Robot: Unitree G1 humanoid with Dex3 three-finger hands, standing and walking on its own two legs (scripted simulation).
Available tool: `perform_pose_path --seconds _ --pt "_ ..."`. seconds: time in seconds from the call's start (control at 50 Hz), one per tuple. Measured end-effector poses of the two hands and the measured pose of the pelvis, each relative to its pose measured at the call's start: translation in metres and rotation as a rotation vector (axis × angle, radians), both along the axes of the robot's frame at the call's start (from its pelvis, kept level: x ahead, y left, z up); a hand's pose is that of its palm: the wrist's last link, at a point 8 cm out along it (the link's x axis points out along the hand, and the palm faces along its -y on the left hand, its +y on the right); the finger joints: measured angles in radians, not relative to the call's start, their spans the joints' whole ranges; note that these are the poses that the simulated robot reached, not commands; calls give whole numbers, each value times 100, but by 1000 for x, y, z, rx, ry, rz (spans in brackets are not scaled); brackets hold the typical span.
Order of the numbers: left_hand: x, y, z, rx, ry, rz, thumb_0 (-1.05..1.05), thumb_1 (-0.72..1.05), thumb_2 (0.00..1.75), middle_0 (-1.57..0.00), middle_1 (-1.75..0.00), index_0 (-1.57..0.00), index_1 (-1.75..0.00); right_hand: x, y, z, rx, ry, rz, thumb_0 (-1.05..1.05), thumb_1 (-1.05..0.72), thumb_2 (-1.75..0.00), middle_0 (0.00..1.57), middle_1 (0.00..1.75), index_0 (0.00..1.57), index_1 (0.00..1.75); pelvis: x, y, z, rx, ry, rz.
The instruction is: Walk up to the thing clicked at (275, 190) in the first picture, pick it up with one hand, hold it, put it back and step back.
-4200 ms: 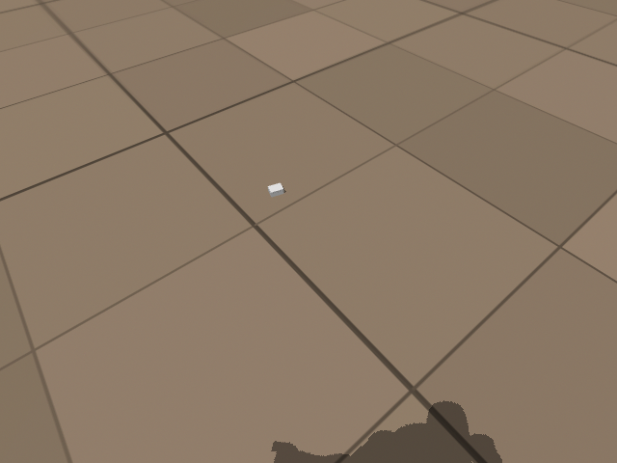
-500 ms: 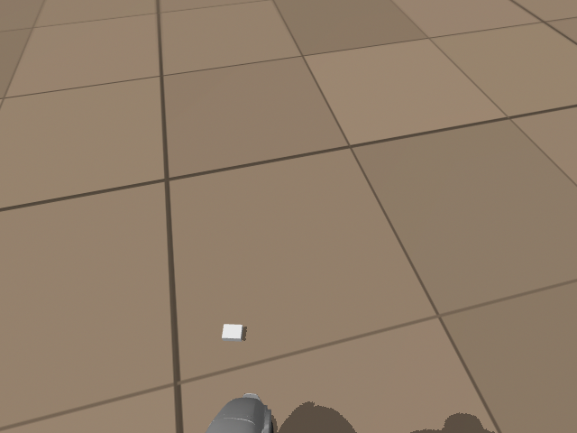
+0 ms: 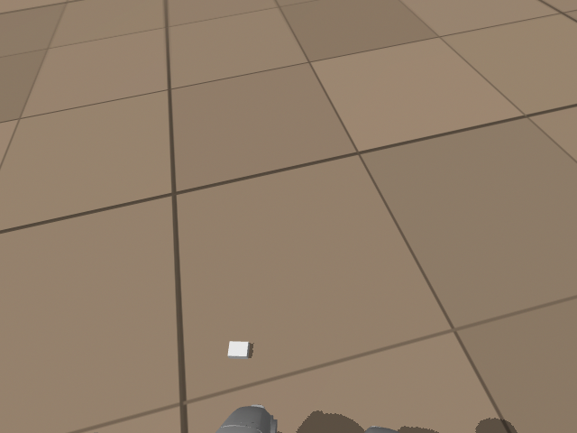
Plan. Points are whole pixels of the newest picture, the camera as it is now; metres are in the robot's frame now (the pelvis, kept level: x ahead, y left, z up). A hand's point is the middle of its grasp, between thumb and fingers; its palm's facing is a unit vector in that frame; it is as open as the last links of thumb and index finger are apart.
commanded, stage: walk up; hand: left
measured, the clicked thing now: (238, 350) +0.44 +0.26 -0.74
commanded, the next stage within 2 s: stand in 1.30 s
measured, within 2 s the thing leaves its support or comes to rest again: neither
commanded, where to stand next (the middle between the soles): +0.05 +0.04 m, yaw -1 degrees
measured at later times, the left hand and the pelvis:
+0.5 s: hand out of the picture +0.10 +0.29 -0.14, palm faces -0.01 -0.94 -0.35, open 7.3 cm; pelvis +0.02 +0.03 +0.01, yaw +0 degrees
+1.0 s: hand out of the picture +0.11 +0.29 -0.13, palm faces -0.04 -0.93 -0.36, open 7.3 cm; pelvis +0.03 +0.03 +0.03, yaw -1 degrees
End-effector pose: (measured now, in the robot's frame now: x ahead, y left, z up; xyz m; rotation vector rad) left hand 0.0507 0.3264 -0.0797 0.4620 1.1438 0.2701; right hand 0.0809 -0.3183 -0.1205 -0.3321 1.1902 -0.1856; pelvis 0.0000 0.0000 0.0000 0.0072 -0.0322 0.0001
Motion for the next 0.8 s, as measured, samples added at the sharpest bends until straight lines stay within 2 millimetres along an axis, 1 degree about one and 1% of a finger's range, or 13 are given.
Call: perform_pose_path --seconds 0.06,0.14,0.24,0.32,0.4,0.5,0.62,0.7,0.8 --pt "2 11 -1 2 9 5 0 90 90 -21 -30 -21 -30 -3 5 -1 -5 30 1 1 -90 -90 20 30 20 30 2 7 -1 5 7 7" --pt "7 24 -13 -18 28 22 0 90 90 -20 -30 -21 -30 -6 17 -2 -20 39 -7 1 -90 -90 20 30 20 30 4 18 -5 21 4 4" --pt "20 20 -23 -71 25 24 0 90 90 -20 -30 -21 -30 -3 35 2 -1 37 -15 1 -90 -90 20 30 20 30 10 25 -2 -16 -3 9" --pt "30 15 -27 -113 17 16 0 90 90 -20 -30 -21 -30 8 48 8 11 15 -10 1 -90 -90 20 30 20 30 13 29 3 -16 -4 7" --pt "40 10 -28 -141 8 15 0 90 90 -20 -30 -21 -30 20 56 15 16 -7 -2 1 -90 -90 20 30 21 30 15 32 7 -21 -4 2" --pt "45 7 -25 -152 9 22 0 90 90 -20 -30 -21 -30 35 57 23 16 -34 -1 0 -90 -90 20 30 21 30 18 32 13 -19 -7 -1" --pt "42 7 -19 -141 37 26 0 90 90 -20 -30 -21 -30 44 52 28 15 -48 -11 0 -90 -90 20 30 21 30 19 30 18 -14 -5 -5" --pt "40 7 -14 -131 56 32 0 90 90 -20 -30 -21 -30 44 47 28 17 -38 -20 0 -90 -90 20 30 20 30 20 29 21 -11 -3 -6" --pt "39 7 -10 -122 75 34 0 90 90 -20 -30 -21 -30 36 43 25 22 -7 -37 0 -90 -90 20 30 20 30 22 28 23 -8 0 -8"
